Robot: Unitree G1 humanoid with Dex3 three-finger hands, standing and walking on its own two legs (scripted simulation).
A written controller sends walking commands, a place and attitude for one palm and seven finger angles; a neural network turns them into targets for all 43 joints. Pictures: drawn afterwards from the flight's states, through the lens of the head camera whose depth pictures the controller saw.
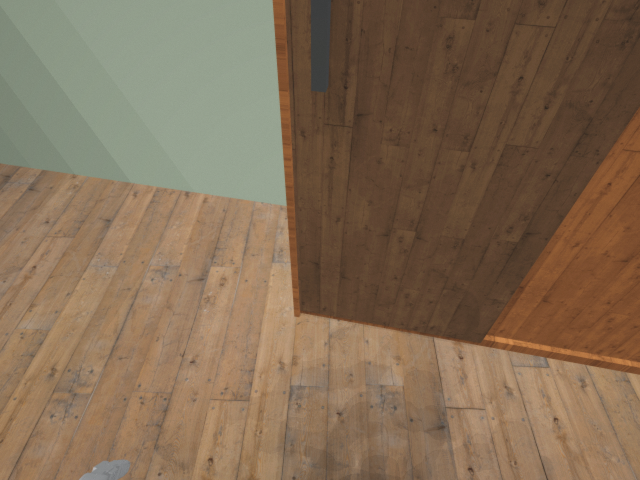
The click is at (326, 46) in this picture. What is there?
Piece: wardrobe's sliding door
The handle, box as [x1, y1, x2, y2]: [311, 0, 330, 91]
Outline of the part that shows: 311,0 311,90 325,91 328,82 330,0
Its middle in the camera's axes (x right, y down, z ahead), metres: +0.00 -0.36 +0.64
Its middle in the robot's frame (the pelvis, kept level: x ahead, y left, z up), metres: +0.75 +0.04 +0.25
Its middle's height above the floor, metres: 1.03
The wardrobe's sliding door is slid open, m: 0.00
